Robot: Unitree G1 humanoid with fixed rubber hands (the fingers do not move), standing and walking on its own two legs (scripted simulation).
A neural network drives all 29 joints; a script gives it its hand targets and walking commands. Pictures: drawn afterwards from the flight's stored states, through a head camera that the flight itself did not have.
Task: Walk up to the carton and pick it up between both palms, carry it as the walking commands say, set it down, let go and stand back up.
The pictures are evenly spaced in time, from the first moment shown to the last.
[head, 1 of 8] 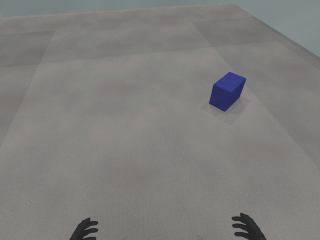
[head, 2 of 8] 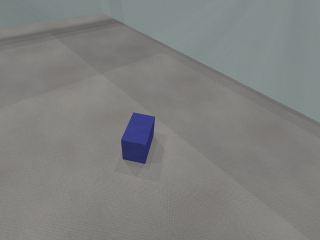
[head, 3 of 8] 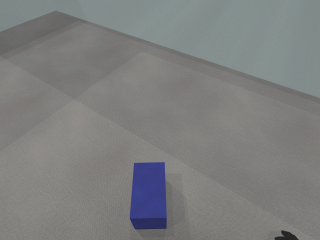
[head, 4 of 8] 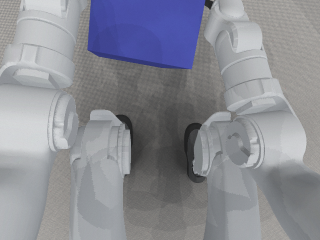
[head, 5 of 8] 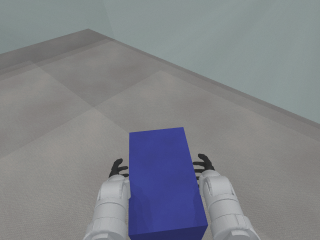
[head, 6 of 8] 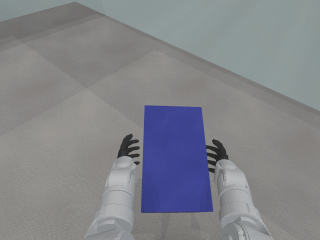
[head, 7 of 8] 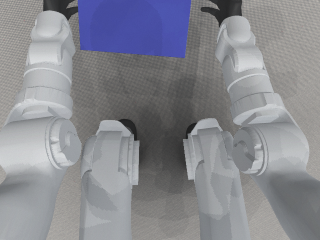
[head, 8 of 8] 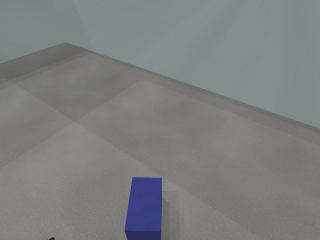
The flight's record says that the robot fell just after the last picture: no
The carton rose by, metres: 0.67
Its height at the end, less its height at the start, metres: +0.00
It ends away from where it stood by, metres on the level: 0.04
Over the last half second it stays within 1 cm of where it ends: yes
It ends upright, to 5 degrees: yes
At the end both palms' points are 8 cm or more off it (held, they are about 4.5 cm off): yes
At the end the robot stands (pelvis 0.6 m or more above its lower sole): yes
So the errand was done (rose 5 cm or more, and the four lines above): yes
